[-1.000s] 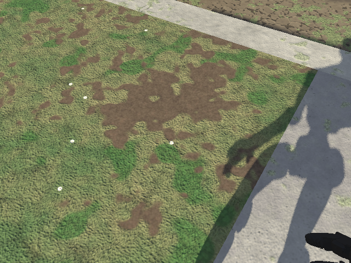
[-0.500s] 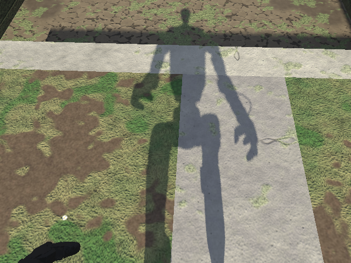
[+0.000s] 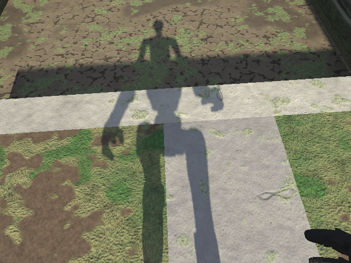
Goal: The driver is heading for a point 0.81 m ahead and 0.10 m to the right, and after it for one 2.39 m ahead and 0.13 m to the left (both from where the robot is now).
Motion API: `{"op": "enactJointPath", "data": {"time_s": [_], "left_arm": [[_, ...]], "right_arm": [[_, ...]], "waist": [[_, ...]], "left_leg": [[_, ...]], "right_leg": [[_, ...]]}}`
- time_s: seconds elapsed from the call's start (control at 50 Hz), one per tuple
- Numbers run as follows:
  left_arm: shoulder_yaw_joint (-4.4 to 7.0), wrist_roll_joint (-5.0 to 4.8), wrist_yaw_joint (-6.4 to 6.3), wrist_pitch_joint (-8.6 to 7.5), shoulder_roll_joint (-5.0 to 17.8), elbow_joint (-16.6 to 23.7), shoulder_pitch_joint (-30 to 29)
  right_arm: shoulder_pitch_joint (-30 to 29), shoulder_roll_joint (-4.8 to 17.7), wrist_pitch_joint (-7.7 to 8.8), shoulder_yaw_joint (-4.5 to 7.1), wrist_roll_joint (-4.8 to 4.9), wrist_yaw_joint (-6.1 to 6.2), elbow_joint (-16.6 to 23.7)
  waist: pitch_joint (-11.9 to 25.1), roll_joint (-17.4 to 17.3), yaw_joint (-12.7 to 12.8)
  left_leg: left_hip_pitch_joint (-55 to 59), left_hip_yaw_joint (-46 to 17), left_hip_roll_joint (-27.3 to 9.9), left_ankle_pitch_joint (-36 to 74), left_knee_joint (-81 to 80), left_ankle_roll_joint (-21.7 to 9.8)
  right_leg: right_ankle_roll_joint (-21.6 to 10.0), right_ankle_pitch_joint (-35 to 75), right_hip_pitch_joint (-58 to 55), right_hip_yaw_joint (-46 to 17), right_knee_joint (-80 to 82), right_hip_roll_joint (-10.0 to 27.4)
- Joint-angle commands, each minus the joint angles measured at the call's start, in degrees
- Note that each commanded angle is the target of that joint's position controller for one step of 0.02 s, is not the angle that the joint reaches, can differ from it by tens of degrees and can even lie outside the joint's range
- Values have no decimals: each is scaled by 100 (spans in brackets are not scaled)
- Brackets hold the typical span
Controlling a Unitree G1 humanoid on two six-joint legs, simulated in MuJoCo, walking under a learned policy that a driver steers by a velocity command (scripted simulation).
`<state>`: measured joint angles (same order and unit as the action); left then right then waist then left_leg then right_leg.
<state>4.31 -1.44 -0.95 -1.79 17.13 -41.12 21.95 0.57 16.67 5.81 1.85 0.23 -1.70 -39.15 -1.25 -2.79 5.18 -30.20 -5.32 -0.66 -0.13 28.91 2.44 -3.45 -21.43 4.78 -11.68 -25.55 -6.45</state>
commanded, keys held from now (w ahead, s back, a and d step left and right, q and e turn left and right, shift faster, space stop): w+e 0.52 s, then w+q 0.48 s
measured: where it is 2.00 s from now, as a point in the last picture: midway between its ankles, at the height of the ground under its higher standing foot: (255, 195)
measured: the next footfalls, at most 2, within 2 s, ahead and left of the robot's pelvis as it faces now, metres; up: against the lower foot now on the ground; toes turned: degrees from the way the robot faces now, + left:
left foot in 0.04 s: +0.19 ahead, +0.13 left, +0.00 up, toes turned -5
right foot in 0.56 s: +0.41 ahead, -0.19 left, +0.00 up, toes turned -23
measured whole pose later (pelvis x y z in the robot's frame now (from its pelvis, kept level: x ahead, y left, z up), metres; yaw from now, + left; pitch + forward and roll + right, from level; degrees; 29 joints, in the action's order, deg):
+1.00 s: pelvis +0.52 -0.14 +0.00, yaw -13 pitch +1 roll -2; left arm 3.3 0.3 -0.3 -4.4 15.2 -46.3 17.6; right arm 7.8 15.5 2.7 2.3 1.1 -3.0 -44.1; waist -1.4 -2.8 3.3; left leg -37.7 -0.3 -4.4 4.5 36.6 -0.8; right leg -2.7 -18.8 -5.7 10.5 -11.5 -3.8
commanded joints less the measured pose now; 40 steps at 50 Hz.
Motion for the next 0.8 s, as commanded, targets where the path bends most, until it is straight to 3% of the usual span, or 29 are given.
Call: {"op": "enactJointPath", "data": {"time_s": [0.02,0.04,0.06,0.08,0.1,0.12,0.14,0.18,0.22,0.28,0.36,0.44,0.46,0.5,0.52,0.54,0.56,0.58,0.6,0.62,0.64,0.66,0.68,0.72,0.76,0.8], "left_arm": [[187,13,-25,-13,716,313,-204],[66,61,0,-26,388,370,-192],[-44,-57,-4,-61,51,501,452],[-25,-96,-19,-89,411,520,553],[99,-102,-16,-66,849,477,105],[123,-42,-22,-31,910,536,-300],[131,18,-10,-25,843,599,-537],[129,-14,40,27,624,604,-522],[85,-21,63,82,408,650,-595],[39,21,91,88,297,782,-906],[-21,17,237,8,193,883,-1489],[-43,-8,377,3,180,1113,-2080],[-21,-2,402,9,231,1161,-2125],[83,41,417,40,432,1180,-1908],[187,52,406,63,614,1084,-1436],[337,51,349,79,831,821,-523],[473,34,226,128,1183,577,430],[473,-6,195,53,1740,609,207],[323,30,216,-22,1152,697,342],[237,98,237,-105,974,609,91],[183,96,235,-152,837,566,-274],[118,127,232,-184,627,555,-602],[70,191,225,-230,501,561,-792],[70,203,217,-346,465,457,-912],[96,245,194,-439,532,305,-894],[93,278,144,-461,519,171,-813]], "right_arm": [[472,841,143,352,3,42,231],[1178,1061,174,434,-93,83,158],[1903,1570,119,568,-201,112,30],[2044,1291,69,524,-48,51,-46],[1753,875,40,410,-4,68,29],[1483,723,-10,357,-40,93,70],[1264,591,-35,311,-68,105,32],[1105,455,-8,267,-105,133,-38],[1143,505,45,300,-57,136,-134],[1258,726,65,380,-54,145,-281],[1309,878,-8,406,-23,177,-395],[1616,1082,-120,463,77,190,-571],[1636,1141,-157,483,113,189,-597],[1609,1321,-230,539,175,216,-599],[1579,1391,-276,561,201,234,-588],[1618,1272,-298,500,213,250,-614],[1783,913,-263,332,34,243,-574],[2421,155,-128,48,-112,124,-328],[1824,781,9,183,145,72,-438],[1224,993,68,251,337,55,-241],[1119,887,84,220,282,91,-245],[1132,863,52,235,165,106,-320],[1361,846,-29,251,155,89,-407],[1632,657,-193,237,163,89,-559],[1468,542,-299,228,156,124,-530],[1226,483,-303,231,136,130,-460]], "waist": [[292,974,-634],[931,644,-956],[1862,-864,-883],[1871,-1461,-873],[1074,-773,-972],[600,-360,-938],[222,-214,-843],[27,-454,-647],[-20,-415,-626],[-45,-188,-665],[-160,-107,-855],[-368,-71,-1000],[-377,-85,-958],[-119,-239,-706],[189,-280,-399],[672,-104,105],[1239,566,469],[1940,1937,-299],[2238,1063,215],[1333,894,241],[896,567,-12],[588,557,-210],[496,698,-415],[386,659,-582],[106,541,-589],[-66,515,-514]], "left_leg": [[1487,157,36,-381,-306,-309],[2752,-360,-586,-530,-216,-625],[4852,-2615,-1930,-1735,-562,-1499],[5030,-4178,-2398,-3220,-1132,-1717],[4366,-3521,-2195,-3560,-1290,-1487],[3699,-2670,-1971,-2940,-1306,-1293],[3075,-2004,-1719,-2213,-1430,-1238],[2436,-1134,-1407,-1430,-1705,-1140],[2311,-621,-1386,-904,-1908,-1237],[2516,-86,-1491,-188,-2046,-1360],[2648,797,-1321,298,-2068,-1178],[3093,1188,-1489,504,-1982,-1044],[3256,1269,-1545,876,-1848,-1002],[3502,1501,-1557,2748,-1137,-888],[3481,1632,-1500,3605,-362,-817],[2914,1756,-1346,3658,762,-684],[1438,1738,-1121,1591,2450,-484],[-789,1193,-60,-3353,4378,-201],[-1230,205,-135,-3316,4931,-273],[-1562,234,-355,-2826,4890,-376],[-1354,232,-633,-2300,4454,-407],[-1076,207,-789,-1967,4092,-358],[-684,123,-904,-1688,3949,-322],[-394,115,-893,-1414,3764,-210],[-636,-10,-820,-985,3426,-100],[-926,-128,-710,-356,2850,-35]], "right_leg": [[-577,1618,526,-1217,-217,1185],[-373,1385,961,-875,-1460,863],[100,-227,2793,10,-3437,62],[210,-1261,3818,93,-4522,289],[260,-782,4130,45,-4937,572],[287,-369,4048,286,-4958,770],[301,-59,3916,342,-4689,929],[289,274,3463,429,-4301,1187],[322,450,3465,545,-4048,1252],[396,1024,3728,562,-3371,1317],[352,2128,3430,904,-2067,1243],[172,2091,3250,1210,-1272,1140],[87,1869,3183,1292,-1152,1077],[-147,1263,2595,1594,-1031,743],[-303,1066,1924,1746,-945,507],[-527,1436,456,1721,-558,290],[-834,1440,-1417,560,-482,1004],[-1869,335,-2923,-2663,138,2587],[-1810,-126,-2771,-3129,757,2807],[-1511,477,-2067,-2153,815,2622],[-1294,1088,-1249,-1403,837,2398],[-1169,1564,-606,-839,962,2180],[-1096,1818,-154,-474,1157,2051],[-1096,2100,286,16,1517,1981],[-1026,2391,466,521,1734,1935],[-901,2585,363,955,1805,1832]]}}
Over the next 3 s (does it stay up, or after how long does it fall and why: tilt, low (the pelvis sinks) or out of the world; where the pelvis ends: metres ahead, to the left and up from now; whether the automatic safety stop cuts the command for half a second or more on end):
stays up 0.77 -0.17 0.01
